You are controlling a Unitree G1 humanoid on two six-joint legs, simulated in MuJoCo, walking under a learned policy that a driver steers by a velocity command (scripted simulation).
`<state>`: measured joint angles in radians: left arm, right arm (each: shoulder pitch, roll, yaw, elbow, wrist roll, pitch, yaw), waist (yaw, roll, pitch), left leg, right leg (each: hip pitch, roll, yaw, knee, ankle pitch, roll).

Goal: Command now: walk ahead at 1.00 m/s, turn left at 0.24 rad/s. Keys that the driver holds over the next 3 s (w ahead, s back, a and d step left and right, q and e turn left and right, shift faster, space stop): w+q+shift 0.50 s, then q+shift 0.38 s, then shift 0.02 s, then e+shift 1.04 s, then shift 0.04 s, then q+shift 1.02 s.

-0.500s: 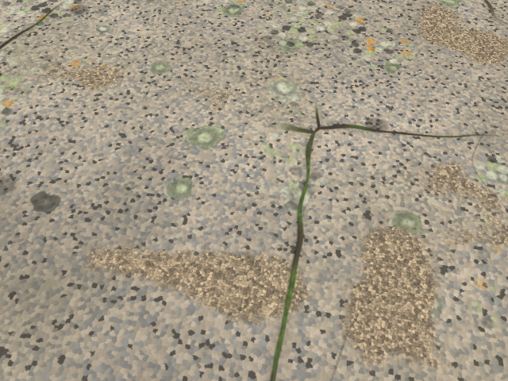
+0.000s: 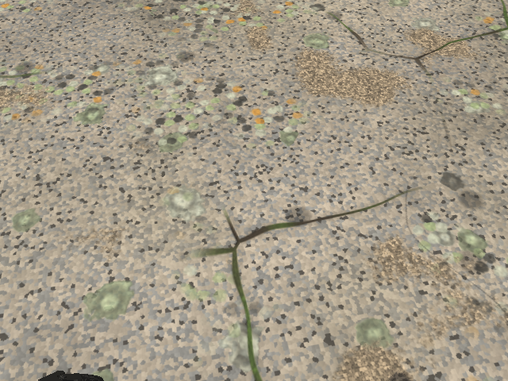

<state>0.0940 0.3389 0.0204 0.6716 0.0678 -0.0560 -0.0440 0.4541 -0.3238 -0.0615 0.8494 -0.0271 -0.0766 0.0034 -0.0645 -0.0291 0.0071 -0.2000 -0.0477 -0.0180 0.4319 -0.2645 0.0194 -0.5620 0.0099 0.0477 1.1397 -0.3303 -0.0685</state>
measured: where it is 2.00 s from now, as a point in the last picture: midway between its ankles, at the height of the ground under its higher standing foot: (186, 243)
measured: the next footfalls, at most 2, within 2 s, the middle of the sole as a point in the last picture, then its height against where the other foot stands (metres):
right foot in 0.18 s outside the picture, level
left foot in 0.60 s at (190, 305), level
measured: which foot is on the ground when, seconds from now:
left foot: down 0.00-0.18, up 0.20-0.58, down 0.60-0.98, up 1.00-1.00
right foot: up 0.00-0.16, down 0.18-0.58, up 0.60-0.96, down 0.98-1.00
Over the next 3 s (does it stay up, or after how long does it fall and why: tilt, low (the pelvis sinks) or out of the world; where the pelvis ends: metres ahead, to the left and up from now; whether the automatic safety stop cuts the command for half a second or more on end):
stays up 0.91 0.23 0.00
